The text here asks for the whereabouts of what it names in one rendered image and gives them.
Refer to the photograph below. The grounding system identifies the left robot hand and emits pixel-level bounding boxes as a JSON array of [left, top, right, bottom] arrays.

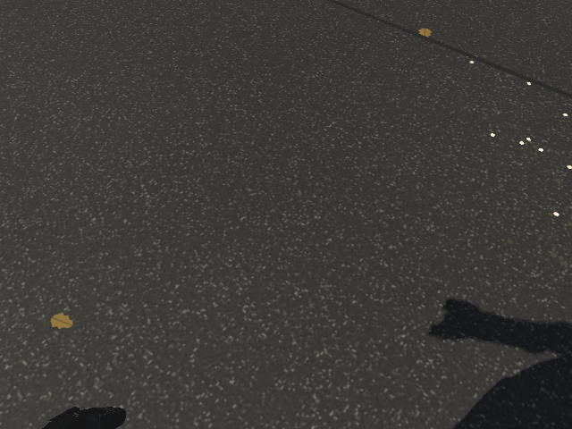
[[42, 407, 126, 429]]

